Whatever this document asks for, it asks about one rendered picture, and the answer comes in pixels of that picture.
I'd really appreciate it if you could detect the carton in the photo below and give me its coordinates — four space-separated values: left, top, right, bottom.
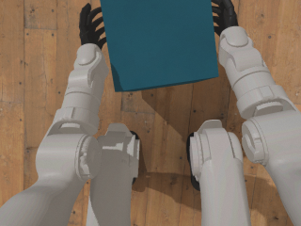
100 0 219 92

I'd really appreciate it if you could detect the robot left foot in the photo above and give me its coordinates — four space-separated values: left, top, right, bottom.
130 130 139 185

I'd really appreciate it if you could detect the robot right forearm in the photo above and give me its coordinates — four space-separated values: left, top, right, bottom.
217 25 301 120

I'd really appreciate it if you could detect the right robot hand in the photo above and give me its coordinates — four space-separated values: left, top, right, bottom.
211 0 239 37

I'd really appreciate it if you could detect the left robot upper arm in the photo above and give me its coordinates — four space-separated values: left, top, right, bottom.
0 134 102 226

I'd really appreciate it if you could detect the robot left thigh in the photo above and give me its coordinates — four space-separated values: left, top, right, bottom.
86 131 140 226

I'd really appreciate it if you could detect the right robot upper arm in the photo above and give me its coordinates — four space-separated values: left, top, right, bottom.
242 109 301 226

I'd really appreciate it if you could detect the left robot hand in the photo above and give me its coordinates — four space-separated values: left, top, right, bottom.
79 3 107 50

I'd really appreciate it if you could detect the robot left forearm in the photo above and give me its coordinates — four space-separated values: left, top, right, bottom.
35 43 109 170

